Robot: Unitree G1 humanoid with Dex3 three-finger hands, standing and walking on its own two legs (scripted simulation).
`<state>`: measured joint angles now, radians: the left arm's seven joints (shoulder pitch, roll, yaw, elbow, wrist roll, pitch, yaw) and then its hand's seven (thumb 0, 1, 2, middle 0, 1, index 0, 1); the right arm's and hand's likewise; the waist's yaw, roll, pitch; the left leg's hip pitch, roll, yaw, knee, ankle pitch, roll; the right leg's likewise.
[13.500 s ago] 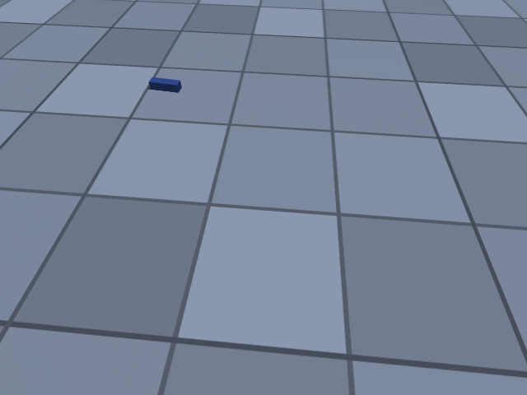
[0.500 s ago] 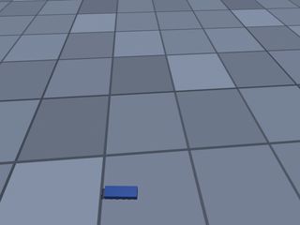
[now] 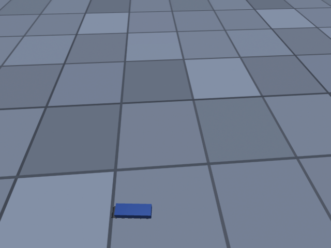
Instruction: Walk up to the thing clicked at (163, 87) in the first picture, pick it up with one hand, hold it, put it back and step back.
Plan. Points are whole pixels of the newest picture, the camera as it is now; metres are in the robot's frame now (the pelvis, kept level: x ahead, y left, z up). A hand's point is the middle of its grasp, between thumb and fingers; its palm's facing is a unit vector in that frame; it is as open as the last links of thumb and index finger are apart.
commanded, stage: stand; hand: left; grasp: from above
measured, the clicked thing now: (133, 210) +0.41 +0.19 -0.76
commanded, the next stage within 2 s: rise first in 0.10 s
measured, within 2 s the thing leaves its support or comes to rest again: neither
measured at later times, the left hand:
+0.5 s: hand (79, 245) +0.16 +0.25 -0.17, palm faces -0.05 -0.94 -0.35, open 10.0 cm
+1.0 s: hand out of the picture +0.11 +0.25 -0.23, palm faces -0.17 -0.88 -0.44, open 14.1 cm
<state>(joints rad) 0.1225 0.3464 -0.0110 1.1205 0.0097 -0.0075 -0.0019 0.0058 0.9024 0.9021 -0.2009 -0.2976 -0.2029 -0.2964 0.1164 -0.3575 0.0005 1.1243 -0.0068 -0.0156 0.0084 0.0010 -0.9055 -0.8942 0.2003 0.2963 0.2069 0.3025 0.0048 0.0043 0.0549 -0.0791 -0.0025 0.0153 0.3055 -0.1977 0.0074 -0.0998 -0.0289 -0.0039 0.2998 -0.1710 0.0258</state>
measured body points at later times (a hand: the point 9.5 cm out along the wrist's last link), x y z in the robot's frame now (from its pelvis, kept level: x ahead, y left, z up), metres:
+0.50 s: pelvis -0.01 +0.00 -0.03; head +0.05 +0.01 +0.42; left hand +0.16 +0.30 -0.15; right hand +0.09 -0.26 -0.15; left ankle -0.02 +0.11 -0.75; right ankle +0.00 -0.14 -0.75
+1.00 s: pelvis -0.02 +0.00 -0.10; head +0.09 +0.01 +0.34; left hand +0.12 +0.30 -0.20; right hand +0.17 -0.25 -0.19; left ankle -0.02 +0.11 -0.75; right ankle +0.00 -0.14 -0.75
